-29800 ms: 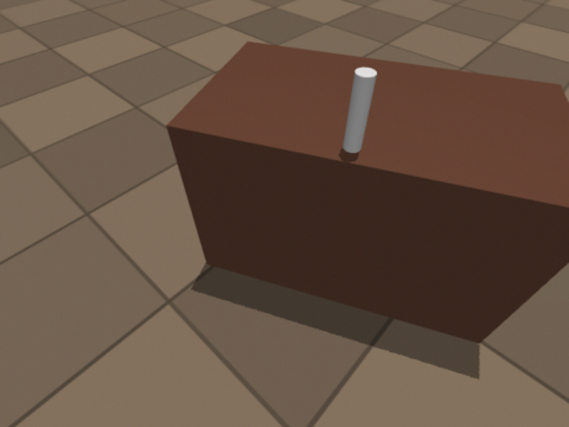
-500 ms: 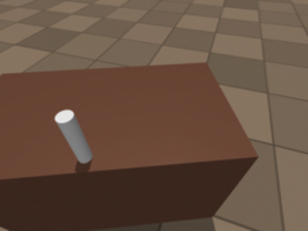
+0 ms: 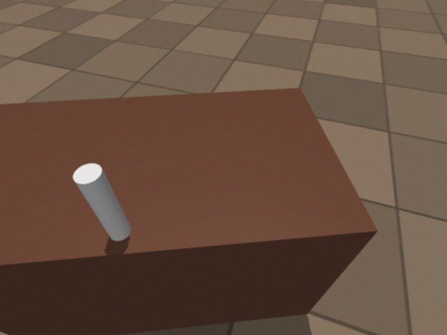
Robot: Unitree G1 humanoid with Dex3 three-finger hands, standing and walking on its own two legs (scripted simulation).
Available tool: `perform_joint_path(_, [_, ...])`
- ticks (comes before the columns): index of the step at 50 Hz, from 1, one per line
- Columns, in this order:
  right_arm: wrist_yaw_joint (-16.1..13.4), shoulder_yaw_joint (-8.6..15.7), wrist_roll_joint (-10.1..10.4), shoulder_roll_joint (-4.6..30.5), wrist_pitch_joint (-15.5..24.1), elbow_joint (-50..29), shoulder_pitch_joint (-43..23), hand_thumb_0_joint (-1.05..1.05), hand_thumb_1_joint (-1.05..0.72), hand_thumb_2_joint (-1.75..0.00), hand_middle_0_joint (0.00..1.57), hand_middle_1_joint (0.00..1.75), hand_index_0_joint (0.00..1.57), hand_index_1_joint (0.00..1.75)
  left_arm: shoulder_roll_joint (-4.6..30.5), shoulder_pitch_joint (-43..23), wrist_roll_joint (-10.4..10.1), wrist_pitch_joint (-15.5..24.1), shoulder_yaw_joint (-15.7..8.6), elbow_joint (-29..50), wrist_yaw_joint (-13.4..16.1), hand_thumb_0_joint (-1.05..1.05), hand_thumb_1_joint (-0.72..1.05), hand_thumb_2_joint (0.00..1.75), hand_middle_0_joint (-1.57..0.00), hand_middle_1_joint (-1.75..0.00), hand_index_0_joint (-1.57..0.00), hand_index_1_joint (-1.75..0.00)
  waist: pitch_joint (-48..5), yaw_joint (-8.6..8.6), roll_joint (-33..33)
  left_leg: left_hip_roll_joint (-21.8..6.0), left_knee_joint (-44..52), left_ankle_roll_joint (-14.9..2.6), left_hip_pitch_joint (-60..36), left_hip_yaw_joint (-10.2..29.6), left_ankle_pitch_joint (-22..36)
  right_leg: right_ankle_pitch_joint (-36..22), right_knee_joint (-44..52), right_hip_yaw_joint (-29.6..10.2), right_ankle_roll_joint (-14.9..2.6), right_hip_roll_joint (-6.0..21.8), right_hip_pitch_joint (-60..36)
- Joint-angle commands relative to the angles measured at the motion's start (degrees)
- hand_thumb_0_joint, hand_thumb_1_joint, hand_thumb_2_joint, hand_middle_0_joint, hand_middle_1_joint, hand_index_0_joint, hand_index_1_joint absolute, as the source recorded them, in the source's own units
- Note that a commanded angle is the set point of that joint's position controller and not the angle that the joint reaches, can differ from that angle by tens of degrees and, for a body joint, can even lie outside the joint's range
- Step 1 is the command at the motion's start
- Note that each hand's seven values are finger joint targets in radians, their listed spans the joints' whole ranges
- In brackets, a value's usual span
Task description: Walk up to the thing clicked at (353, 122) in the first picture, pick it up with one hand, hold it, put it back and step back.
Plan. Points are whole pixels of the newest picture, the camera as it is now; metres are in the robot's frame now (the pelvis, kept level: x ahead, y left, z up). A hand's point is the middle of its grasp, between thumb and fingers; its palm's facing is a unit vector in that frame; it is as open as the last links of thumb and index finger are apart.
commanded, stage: home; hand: left
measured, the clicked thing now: (106, 206) +0.37 +0.24 +0.02
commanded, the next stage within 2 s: stand in 0.34 s
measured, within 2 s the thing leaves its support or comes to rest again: neither
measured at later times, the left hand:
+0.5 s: hand out of the picture +0.07 +0.25 -0.16, palm faces -0.03 -0.94 -0.35, open 17.3 cm
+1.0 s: hand out of the picture +0.06 +0.25 -0.16, palm faces -0.02 -0.94 -0.34, open 8.0 cm
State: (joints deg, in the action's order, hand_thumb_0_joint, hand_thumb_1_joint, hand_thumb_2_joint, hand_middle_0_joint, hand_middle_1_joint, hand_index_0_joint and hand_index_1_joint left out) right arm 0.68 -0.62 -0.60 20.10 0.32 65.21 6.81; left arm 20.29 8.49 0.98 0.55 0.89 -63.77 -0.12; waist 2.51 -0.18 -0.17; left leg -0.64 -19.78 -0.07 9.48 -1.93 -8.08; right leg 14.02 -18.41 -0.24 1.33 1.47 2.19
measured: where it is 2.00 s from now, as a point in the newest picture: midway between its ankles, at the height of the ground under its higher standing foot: outside the picture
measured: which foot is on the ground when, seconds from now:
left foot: down 0.00-1.00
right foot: down 0.00-1.00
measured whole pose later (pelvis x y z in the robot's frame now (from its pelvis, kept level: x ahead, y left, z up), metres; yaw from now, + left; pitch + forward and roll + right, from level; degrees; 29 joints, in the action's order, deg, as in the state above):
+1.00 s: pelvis +0.01 -0.01 +0.00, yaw +1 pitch -2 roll +0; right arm 0.4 -0.6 -0.5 19.9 0.3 64.8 6.5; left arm 20.0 8.6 1.0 0.3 0.4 -63.1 -0.1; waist 2.6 0.0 -0.1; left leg -0.8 -19.6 0.4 8.9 -0.9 -8.4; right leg 14.2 -17.4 0.7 0.9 1.2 0.9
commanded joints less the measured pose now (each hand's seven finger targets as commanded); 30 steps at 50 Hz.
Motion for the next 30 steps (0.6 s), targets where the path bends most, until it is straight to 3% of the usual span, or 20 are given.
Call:
perform_joint_path(1, [-1.19, 2.55, 0.09, 12.58, 1.50, -3.14, -1.98, 0.00, -0.90, -0.90, 0.20, 0.30, 0.20, 0.30, 12.60, -1.21, -0.35, 1.06, -2.73, 3.47, 1.09, 0.00, -0.57, 0.04, -0.05, -0.05, -0.05, -0.05, -5.00, -0.07, 0.40, -7.06, 1.34, -1.38, -6.29, 6.72, 13.23, -13.31, 3.12, -3.96, -1.98, 6.32, 2.91])
perform_joint_path(9, [-1.16, 2.49, 0.15, 12.46, 1.12, -3.05, -2.49, 0.00, -0.90, -0.90, 0.20, 0.30, 0.20, 0.30, 12.14, -1.24, -0.22, 0.76, -2.72, 3.15, 1.04, 0.00, -0.55, 0.06, -0.05, -0.05, -0.05, -0.05, -2.00, -0.15, 0.48, -6.60, 2.87, -1.11, -4.19, 7.31, 6.27, -7.00, 4.39, -3.46, -2.03, 6.02, 4.66])
perform_joint_path(14, [-1.12, 2.51, 0.08, 12.27, 1.31, -3.43, -2.34, 0.00, -0.90, -0.90, 0.20, 0.30, 0.20, 0.30, 12.20, -1.33, -0.27, 1.11, -2.83, 3.57, 1.10, 0.00, -0.56, 0.05, -0.05, -0.05, -0.05, -0.05, -3.86, -0.05, 0.11, -7.04, 1.58, -1.42, -5.48, 7.00, 11.92, -11.64, 4.07, -3.57, -1.93, 6.54, 3.20])
perform_joint_path(17, [-1.18, 2.49, 0.12, 12.36, 1.30, -3.35, -2.24, 0.00, -0.90, -0.90, 0.20, 0.30, 0.20, 0.30, 12.14, -1.03, -0.39, 1.01, -2.90, 3.34, 1.01, 0.00, -0.54, 0.06, -0.05, -0.06, -0.05, -0.05, -3.23, -0.15, 0.63, -6.67, 2.07, -1.29, -5.25, 6.93, 9.10, -9.70, 4.38, -3.68, -1.96, 6.44, 3.42])
perform_joint_path(22, [-1.26, 2.53, 0.15, 12.19, 1.32, -3.47, -2.40, 0.00, -0.90, -0.90, 0.20, 0.30, 0.20, 0.30, 12.36, -1.42, -0.20, 0.98, -2.95, 3.87, 1.15, 0.00, -0.55, 0.05, -0.05, -0.05, -0.05, -0.05, -4.17, -0.12, -0.24, -7.05, 1.34, -1.18, -6.07, 7.04, 13.55, -12.91, 3.48, -2.88, -1.78, 6.42, 3.21])
perform_joint_path(24, [-1.25, 2.45, 0.17, 11.93, 1.20, -3.36, -2.32, 0.00, -0.90, -0.90, 0.20, 0.30, 0.20, 0.30, 12.09, -1.23, -0.27, 0.91, -2.86, 3.64, 1.19, 0.00, -0.39, 0.21, -0.20, -0.21, -0.20, -0.21, -3.39, -0.10, -0.43, -7.08, 1.49, -1.23, -5.53, 7.16, 12.75, -11.80, 3.83, -2.80, -1.80, 6.36, 3.29])
perform_joint_path(25, [-1.28, 2.52, 0.18, 12.28, 1.11, -3.39, -2.54, 0.00, -0.90, -0.90, 0.20, 0.30, 0.20, 0.30, 11.98, -1.14, -0.23, 0.88, -2.83, 3.62, 1.15, 0.00, -0.31, 0.29, -0.20, -0.29, -0.20, -0.29, -2.90, -0.15, -0.12, -6.79, 1.80, -1.22, -5.33, 7.10, 10.10, -9.80, 4.52, -3.04, -1.87, 6.33, 3.75])
perform_joint_path(28, [-1.19, 2.56, 0.05, 12.51, 1.19, -3.29, -2.30, 0.00, -0.90, -0.90, 0.20, 0.30, 0.20, 0.30, 12.14, -1.18, -0.35, 0.83, -3.02, 3.71, 0.97, 0.00, -0.07, 0.53, -0.20, -0.30, -0.20, -0.30, -2.32, -0.14, 1.05, -6.42, 2.56, -1.08, -4.61, 7.07, 6.47, -7.38, 4.90, -3.52, -2.19, 6.38, 3.81])
perform_joint_path(30, [-1.20, 2.64, 0.07, 12.21, 1.24, -3.47, -2.57, 0.00, -0.90, -0.90, 0.20, 0.30, 0.20, 0.30, 12.41, -1.17, -0.17, 0.82, -3.18, 3.84, 1.03, 0.00, 0.09, 0.69, -0.20, -0.30, -0.20, -0.30, -2.95, -0.07, 0.51, -6.67, 2.41, -1.17, -4.75, 7.32, 8.34, -8.48, 4.32, -3.13, -2.28, 6.38, 3.51])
